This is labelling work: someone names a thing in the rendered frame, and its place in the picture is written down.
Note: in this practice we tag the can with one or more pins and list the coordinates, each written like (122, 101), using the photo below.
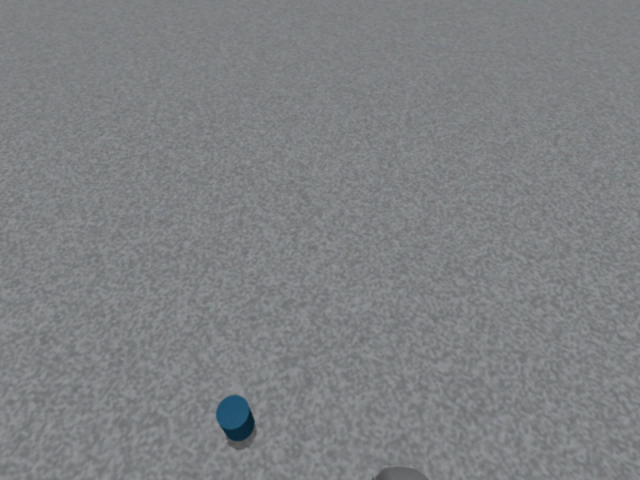
(235, 418)

